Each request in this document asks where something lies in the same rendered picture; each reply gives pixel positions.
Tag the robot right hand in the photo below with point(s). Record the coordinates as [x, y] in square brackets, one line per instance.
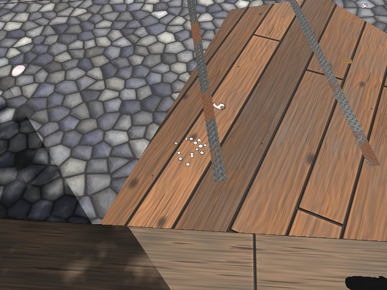
[366, 283]

